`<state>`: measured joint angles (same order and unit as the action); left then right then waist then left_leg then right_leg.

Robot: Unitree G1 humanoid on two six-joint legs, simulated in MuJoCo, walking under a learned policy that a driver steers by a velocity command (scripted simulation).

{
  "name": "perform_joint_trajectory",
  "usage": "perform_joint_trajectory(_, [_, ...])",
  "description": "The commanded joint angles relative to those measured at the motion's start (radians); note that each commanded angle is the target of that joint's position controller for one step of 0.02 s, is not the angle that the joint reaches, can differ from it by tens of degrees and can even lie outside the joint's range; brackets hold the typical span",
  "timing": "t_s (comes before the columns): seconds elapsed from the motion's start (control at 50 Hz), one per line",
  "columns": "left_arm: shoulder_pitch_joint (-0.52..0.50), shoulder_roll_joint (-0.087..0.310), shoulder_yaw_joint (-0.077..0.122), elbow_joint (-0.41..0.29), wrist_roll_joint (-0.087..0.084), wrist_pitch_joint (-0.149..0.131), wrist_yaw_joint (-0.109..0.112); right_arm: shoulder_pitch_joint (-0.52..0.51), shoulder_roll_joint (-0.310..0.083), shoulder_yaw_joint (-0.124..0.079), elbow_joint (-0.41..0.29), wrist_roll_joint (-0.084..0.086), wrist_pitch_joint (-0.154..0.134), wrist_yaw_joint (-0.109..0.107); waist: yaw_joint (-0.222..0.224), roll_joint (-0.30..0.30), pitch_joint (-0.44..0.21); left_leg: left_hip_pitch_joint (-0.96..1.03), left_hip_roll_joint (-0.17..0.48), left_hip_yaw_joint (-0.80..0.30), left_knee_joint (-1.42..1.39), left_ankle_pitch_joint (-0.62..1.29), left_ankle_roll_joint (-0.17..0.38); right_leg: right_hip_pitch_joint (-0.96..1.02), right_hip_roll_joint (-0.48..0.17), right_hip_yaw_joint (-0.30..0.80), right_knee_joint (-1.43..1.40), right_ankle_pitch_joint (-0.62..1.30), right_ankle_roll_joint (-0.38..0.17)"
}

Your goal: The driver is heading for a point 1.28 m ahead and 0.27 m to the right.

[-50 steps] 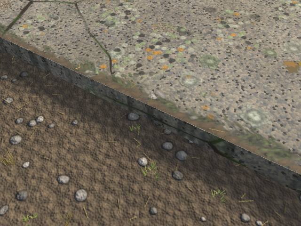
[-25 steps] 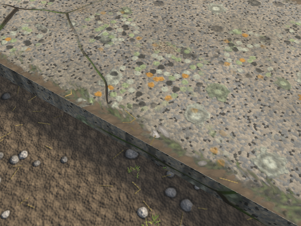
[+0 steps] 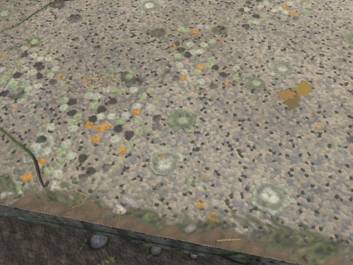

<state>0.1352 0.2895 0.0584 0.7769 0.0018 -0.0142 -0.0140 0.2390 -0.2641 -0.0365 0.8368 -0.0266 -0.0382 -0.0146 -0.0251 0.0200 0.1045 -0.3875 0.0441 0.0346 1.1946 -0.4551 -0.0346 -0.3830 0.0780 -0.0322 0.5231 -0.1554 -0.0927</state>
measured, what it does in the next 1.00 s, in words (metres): steps on the spot, turning right: left foot, then right foot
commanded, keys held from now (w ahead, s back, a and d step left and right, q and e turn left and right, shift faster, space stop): e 0.64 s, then no key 0.36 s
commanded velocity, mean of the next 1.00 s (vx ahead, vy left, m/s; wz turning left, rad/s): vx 0.05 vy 0.00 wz -0.48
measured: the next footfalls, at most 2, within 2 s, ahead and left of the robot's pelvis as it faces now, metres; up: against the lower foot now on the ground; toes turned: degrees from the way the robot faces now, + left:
left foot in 0.38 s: +0.16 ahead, +0.13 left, +0.00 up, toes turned -19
right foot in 0.86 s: +0.05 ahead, -0.10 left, +0.00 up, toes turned -29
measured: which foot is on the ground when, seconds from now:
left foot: up 0.00-0.36, down 0.38-0.86, up 0.88-1.00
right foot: down 0.00-0.38, up 0.40-0.84, down 0.86-1.00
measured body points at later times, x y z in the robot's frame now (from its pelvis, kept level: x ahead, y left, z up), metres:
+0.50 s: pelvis +0.08 +0.05 +0.01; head +0.12 +0.06 +0.46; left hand +0.29 +0.30 -0.11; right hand +0.15 -0.26 -0.08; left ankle +0.13 +0.14 -0.73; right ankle +0.03 -0.07 -0.67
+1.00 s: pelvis +0.06 +0.00 +0.01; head +0.07 -0.03 +0.46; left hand +0.34 +0.14 -0.07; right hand +0.01 -0.31 -0.12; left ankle +0.11 +0.15 -0.68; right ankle +0.01 -0.08 -0.73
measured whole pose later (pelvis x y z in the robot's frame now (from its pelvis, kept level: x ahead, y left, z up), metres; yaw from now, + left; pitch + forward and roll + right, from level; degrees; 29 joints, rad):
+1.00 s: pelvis +0.06 +0.00 +0.01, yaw -29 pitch +1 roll +1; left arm 0.10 0.25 0.04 0.73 0.02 0.01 0.01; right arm 0.16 -0.33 -0.06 0.85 0.00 0.01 -0.03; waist -0.03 0.05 0.05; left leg -0.38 0.06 0.01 0.88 -0.49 -0.08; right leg -0.23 0.02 0.00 0.45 -0.23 -0.04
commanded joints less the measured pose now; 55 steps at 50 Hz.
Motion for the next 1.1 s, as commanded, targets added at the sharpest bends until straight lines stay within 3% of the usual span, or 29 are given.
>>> perform_joint_trajectory(0.02, [0.078, 0.112, 0.029, -0.031, -0.008, 0.009, 0.016, 0.083, -0.108, -0.022, -0.043, -0.018, 0.022, -0.001, 0.004, -0.065, -0.183, -0.106, 0.026, -0.063, -0.03, 0.058, -0.015, 0.254, -0.262, 0.263, -0.162, 0.761, -0.18])
perform_joint_trajectory(0.08, [0.099, 0.161, 0.045, -0.021, 0.006, 0.004, 0.009, 0.079, -0.09, -0.018, -0.05, -0.008, 0.045, -0.003, -0.003, -0.057, -0.212, -0.083, 0.006, -0.057, -0.11, 0.082, -0.023, 0.214, -0.241, 0.261, -0.165, 0.729, -0.175])
perform_joint_trajectory(0.22, [0.12, 0.17, 0.055, -0.02, 0.02, 0.035, 0.017, -0.075, -0.099, -0.018, -0.092, 0.002, 0.065, -0.011, 0.044, -0.109, -0.169, -0.084, -0.026, -0.084, -0.312, 0.142, -0.021, 0.177, -0.211, 0.384, -0.187, 0.296, -0.133])
perform_joint_trajectory(0.26, [0.118, 0.169, 0.057, -0.022, 0.024, 0.043, 0.016, -0.096, -0.102, -0.017, -0.099, 0.007, 0.063, -0.015, 0.052, -0.123, -0.153, -0.057, -0.046, -0.089, -0.376, 0.116, -0.017, 0.178, -0.206, 0.424, -0.171, 0.269, -0.124])
perform_joint_trajectory(0.32, [0.106, 0.174, 0.06, -0.021, 0.026, 0.051, 0.014, -0.077, -0.113, -0.017, -0.1, 0.018, 0.052, -0.025, 0.046, -0.146, -0.145, 0.014, -0.078, -0.098, -0.508, 0.071, 0.002, 0.204, -0.209, 0.497, -0.124, 0.375, -0.108])
perform_joint_trajectory(0.34, [0.006, 0.15, 0.052, -0.074, -0.05, 0.039, 0.042, -0.141, -0.126, -0.03, -0.125, 0.057, 0.017, -0.028, 0.025, -0.114, -0.152, 0.049, -0.076, -0.165, -0.65, 0.127, -0.021, 0.195, -0.214, 0.583, -0.147, 0.266, -0.115])
perform_joint_trajectory(0.36, [-0.035, 0.159, 0.048, -0.081, -0.055, 0.04, 0.053, -0.094, -0.14, -0.036, -0.109, 0.062, 0.0, -0.028, -0.019, -0.117, -0.157, 0.128, -0.063, -0.149, -0.808, 0.236, -0.017, 0.2, -0.19, 0.573, -0.111, 0.212, -0.085])
perform_joint_trajectory(0.38, [-0.012, 0.131, 0.041, -0.081, -0.046, 0.043, 0.061, -0.04, -0.176, -0.049, -0.087, 0.049, -0.009, -0.03, -0.021, -0.081, -0.19, 0.268, 0.023, -0.179, -0.895, 0.374, 0.009, 0.13, -0.13, 0.513, -0.03, 0.077, -0.034])
perform_joint_trajectory(0.4, [0.077, 0.06, 0.026, -0.08, -0.03, 0.044, 0.06, -0.076, -0.245, -0.062, -0.101, 0.023, -0.001, -0.037, 0.054, 0.162, -0.219, 0.388, 0.244, -0.384, -0.89, 0.571, 0.115, -0.02, 0.002, 0.323, 0.182, -0.282, 0.033])
perform_joint_trajectory(0.42, [0.087, 0.135, 0.05, -0.086, -0.03, 0.036, 0.062, -0.076, -0.232, -0.062, -0.108, -0.018, 0.001, -0.028, 0.039, 0.23, -0.19, 0.335, 0.356, -0.553, -0.906, 0.714, 0.273, -0.154, 0.087, 0.226, 0.373, -0.511, 0.091])
perform_joint_trajectory(0.44, [0.133, 0.2, 0.07, -0.065, -0.018, 0.038, 0.06, -0.115, -0.188, -0.05, -0.126, -0.011, -0.001, -0.021, 0.059, 0.136, -0.172, 0.314, 0.362, -0.496, -0.891, 0.709, 0.291, -0.164, 0.017, 0.232, 0.533, -0.462, 0.129])
perform_joint_trajectory(0.46, [0.145, 0.207, 0.08, -0.044, -0.022, 0.048, 0.061, -0.151, -0.147, -0.042, -0.134, 0.001, -0.002, -0.019, 0.068, 0.093, -0.152, 0.301, 0.29, -0.386, -0.873, 0.666, 0.249, -0.175, -0.001, 0.219, 0.596, -0.398, 0.153])
perform_joint_trajectory(0.48, [0.152, 0.184, 0.081, -0.032, -0.022, 0.063, 0.068, -0.175, -0.138, -0.04, -0.141, 0.012, 0.002, -0.019, 0.075, 0.075, -0.144, 0.307, 0.237, -0.311, -0.863, 0.595, 0.211, -0.196, -0.012, 0.209, 0.638, -0.345, 0.174])
perform_joint_trajectory(0.5, [0.143, 0.168, 0.078, -0.037, -0.021, 0.074, 0.067, -0.183, -0.129, -0.035, -0.143, 0.022, 0.005, -0.022, 0.065, 0.084, -0.124, 0.298, 0.22, -0.265, -0.862, 0.603, 0.209, -0.221, -0.021, 0.199, 0.683, -0.303, 0.194])
perform_joint_trajectory(0.54, [0.093, 0.133, 0.068, -0.07, -0.029, 0.077, 0.057, -0.166, -0.132, -0.032, -0.136, 0.013, 0.013, -0.031, 0.045, 0.111, -0.113, 0.283, 0.183, -0.172, -0.879, 0.634, 0.223, -0.223, -0.036, 0.141, 0.673, -0.249, 0.218])
perform_joint_trajectory(0.62, [-0.011, 0.106, 0.049, -0.138, -0.027, 0.065, 0.046, -0.114, -0.169, -0.044, -0.124, 0.004, 0.028, -0.043, -0.008, 0.117, -0.143, 0.386, 0.226, -0.136, -0.895, 0.679, 0.269, -0.241, -0.093, 0.098, 0.532, -0.225, 0.239])
perform_joint_trajectory(0.7, [-0.029, 0.088, 0.032, -0.162, -0.013, 0.063, 0.035, -0.147, -0.208, -0.058, -0.127, 0.012, 0.03, -0.025, -0.008, 0.119, -0.165, 0.326, 0.237, -0.082, -0.899, 0.668, 0.278, -0.09, -0.121, 0.055, 0.365, -0.233, 0.212])
perform_joint_trajectory(0.78, [-0.022, 0.101, 0.032, -0.16, -0.013, 0.066, 0.026, -0.143, -0.223, -0.063, -0.105, 0.034, 0.03, -0.005, -0.002, 0.141, -0.17, 0.323, 0.258, -0.092, -0.862, 0.675, 0.273, 0.019, -0.1, 0.019, 0.17, -0.218, 0.16])
perform_joint_trajectory(0.82, [0.028, 0.095, 0.033, -0.133, -0.012, 0.064, 0.018, -0.16, -0.212, -0.058, -0.093, 0.052, 0.032, -0.007, 0.038, 0.136, -0.175, 0.292, 0.236, -0.07, -0.794, 0.652, 0.227, 0.146, -0.078, -0.009, -0.072, -0.052, 0.108])
perform_joint_trajectory(0.84, [0.045, 0.118, 0.038, -0.122, -0.009, 0.063, 0.018, -0.11, -0.181, -0.047, -0.067, 0.057, 0.028, -0.006, 0.043, 0.103, -0.18, 0.231, 0.206, -0.043, -0.749, 0.59, 0.169, 0.26, -0.078, 0.012, -0.196, 0.074, 0.073])
perform_joint_trajectory(0.86, [0.076, 0.174, 0.049, -0.12, -0.005, 0.064, 0.027, -0.069, -0.127, -0.027, -0.062, 0.026, 0.021, 0.0, 0.026, -0.043, -0.244, 0.102, 0.141, 0.026, -0.62, 0.378, 0.08, 0.446, -0.209, 0.174, -0.192, 0.341, 0.032])
perform_joint_trajectory(0.88, [0.028, 0.224, 0.049, -0.142, 0.014, 0.063, 0.037, -0.063, -0.075, -0.008, -0.089, -0.007, 0.013, 0.007, -0.01, -0.268, -0.244, -0.065, 0.031, 0.077, -0.509, -0.062, -0.012, 0.451, -0.418, 0.392, -0.163, 0.515, -0.133])
perform_joint_trajectory(0.9, [0.033, 0.151, 0.033, -0.14, 0.031, 0.043, 0.03, -0.153, -0.149, -0.028, -0.09, 0.004, 0.02, -0.003, 0.065, -0.175, -0.244, -0.06, 0.037, -0.019, -0.353, -0.172, -0.042, 0.364, -0.44, 0.397, -0.18, 0.457, -0.223])
perform_joint_trajectory(0.92, [-0.006, 0.131, 0.023, -0.125, 0.033, 0.025, 0.027, -0.146, -0.17, -0.04, -0.084, 0.026, 0.027, -0.003, 0.04, -0.165, -0.213, -0.068, 0.042, -0.047, -0.286, -0.149, -0.043, 0.321, -0.396, 0.33, -0.19, 0.411, -0.206])
perform_joint_trajectory(0.94, [-0.042, 0.139, 0.027, -0.117, 0.026, 0.014, 0.027, -0.124, -0.169, -0.045, -0.064, 0.032, 0.034, -0.008, 0.024, -0.168, -0.192, -0.08, 0.042, -0.055, -0.27, -0.11, -0.044, 0.303, -0.346, 0.282, -0.196, 0.345, -0.164])
perform_joint_trajectory(0.98, [-0.08, 0.13, 0.022, -0.105, 0.011, 0.0, 0.031, -0.095, -0.179, -0.055, -0.036, 0.023, 0.048, -0.019, 0.009, -0.161, -0.164, -0.057, 0.038, -0.068, -0.235, -0.027, -0.06, 0.249, -0.32, 0.243, -0.199, 0.38, -0.136])
perform_joint_trajectory(1.02, [-0.095, 0.104, 0.012, -0.088, 0.013, -0.002, 0.034, -0.064, -0.151, -0.05, -0.016, 0.026, 0.05, -0.023, -0.005, -0.153, -0.174, -0.003, 0.03, -0.063, -0.265, 0.019, -0.071, 0.222, -0.292, 0.2, -0.199, 0.384, -0.133])
perform_joint_trajectory(1.1, [-0.084, 0.101, 0.008, -0.048, 0.013, 0.002, 0.035, -0.112, -0.114, -0.032, -0.011, 0.028, 0.045, -0.025, 0.029, -0.152, -0.165, 0.069, 0.023, -0.049, -0.479, 0.04, -0.063, 0.239, -0.282, 0.213, -0.19, 0.301, -0.133])
Velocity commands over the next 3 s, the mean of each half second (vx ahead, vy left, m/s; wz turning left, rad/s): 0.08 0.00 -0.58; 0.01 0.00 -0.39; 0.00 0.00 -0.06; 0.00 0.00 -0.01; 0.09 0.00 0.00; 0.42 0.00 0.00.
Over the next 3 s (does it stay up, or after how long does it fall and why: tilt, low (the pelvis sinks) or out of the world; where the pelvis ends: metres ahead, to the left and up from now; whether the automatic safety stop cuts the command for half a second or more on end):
stays up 0.25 -0.11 0.00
